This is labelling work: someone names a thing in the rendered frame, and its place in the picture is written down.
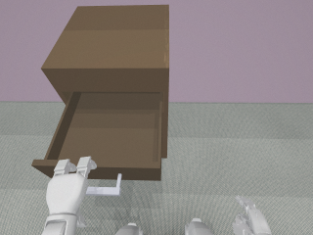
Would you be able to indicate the robot left forearm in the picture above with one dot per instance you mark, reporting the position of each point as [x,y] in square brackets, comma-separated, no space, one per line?
[60,223]

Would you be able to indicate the robot right hand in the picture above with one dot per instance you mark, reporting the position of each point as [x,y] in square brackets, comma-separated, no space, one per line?
[252,223]

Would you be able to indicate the handle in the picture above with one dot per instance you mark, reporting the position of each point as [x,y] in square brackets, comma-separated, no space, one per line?
[105,191]

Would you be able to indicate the right robot shin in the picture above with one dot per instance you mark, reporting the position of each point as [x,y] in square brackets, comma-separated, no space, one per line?
[196,219]

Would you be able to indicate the robot left hand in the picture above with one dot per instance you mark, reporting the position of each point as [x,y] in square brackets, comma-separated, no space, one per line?
[66,191]

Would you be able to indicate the drawer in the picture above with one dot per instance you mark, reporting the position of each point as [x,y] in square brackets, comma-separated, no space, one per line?
[120,131]

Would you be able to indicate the right robot thigh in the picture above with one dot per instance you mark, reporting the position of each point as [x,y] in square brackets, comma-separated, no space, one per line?
[197,228]

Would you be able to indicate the cabinet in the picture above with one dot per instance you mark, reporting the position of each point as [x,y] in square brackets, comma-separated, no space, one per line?
[116,48]

